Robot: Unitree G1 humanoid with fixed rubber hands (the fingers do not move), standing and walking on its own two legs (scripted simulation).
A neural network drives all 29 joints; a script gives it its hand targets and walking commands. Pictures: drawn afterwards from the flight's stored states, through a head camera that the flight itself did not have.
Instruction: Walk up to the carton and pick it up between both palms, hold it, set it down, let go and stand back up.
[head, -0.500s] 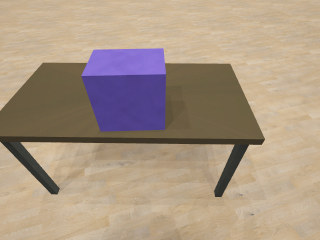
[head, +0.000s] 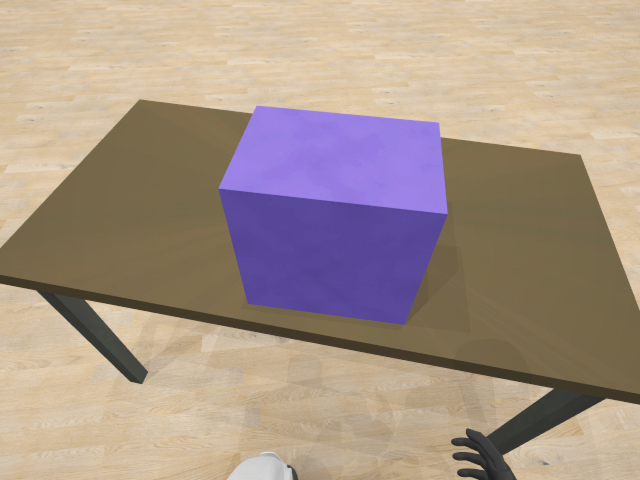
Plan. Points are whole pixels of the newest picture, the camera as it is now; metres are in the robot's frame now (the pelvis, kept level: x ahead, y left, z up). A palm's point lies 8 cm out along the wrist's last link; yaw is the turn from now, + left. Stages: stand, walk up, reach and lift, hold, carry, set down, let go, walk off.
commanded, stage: walk up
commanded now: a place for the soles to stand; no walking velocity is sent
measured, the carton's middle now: (334, 221) +0.49 +0.02 +0.02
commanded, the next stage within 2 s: none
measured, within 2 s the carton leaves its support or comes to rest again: neither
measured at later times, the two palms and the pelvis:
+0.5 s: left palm out of the picture +0.13 +0.27 -0.09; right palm out of the picture +0.07 -0.24 -0.12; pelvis +0.02 +0.02 +0.01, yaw -3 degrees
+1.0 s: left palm out of the picture +0.05 +0.28 -0.11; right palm out of the picture +0.07 -0.21 -0.10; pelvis +0.03 +0.03 +0.03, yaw -3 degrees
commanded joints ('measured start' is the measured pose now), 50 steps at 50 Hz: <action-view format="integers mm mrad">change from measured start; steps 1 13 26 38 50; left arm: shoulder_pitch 129 -79 -255 -263 -249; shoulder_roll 82 114 171 131 153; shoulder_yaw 12 54 51 0 -9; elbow -87 -132 -110 50 149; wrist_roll -16 -11 -3 -23 -29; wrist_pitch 22 31 51 21 17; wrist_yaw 22 31 8 -5 -2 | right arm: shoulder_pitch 225 -15 151 154 171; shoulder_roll -215 -180 -97 -158 -148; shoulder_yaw -66 -30 -9 -1 11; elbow -16 -18 16 41 126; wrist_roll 69 54 33 58 53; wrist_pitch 36 80 36 -8 2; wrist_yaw -43 -31 -26 -20 -28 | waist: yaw -109 -25 -43 -40 -65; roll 153 76 -128 121 -33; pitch -274 -83 -204 -140 -73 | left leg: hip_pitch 403 -43 255 221 223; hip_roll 380 222 -15 119 82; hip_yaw -482 -182 -77 -206 -175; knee -331 -241 -260 -292 -281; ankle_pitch -5 -150 -41 66 3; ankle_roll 219 91 -60 4 0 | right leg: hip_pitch -247 -42 -74 -25 -64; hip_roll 30 48 -106 -11 -32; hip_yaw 74 19 185 69 85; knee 384 -197 -300 -405 -465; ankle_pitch -110 296 472 412 398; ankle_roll -28 -45 -147 -45 -47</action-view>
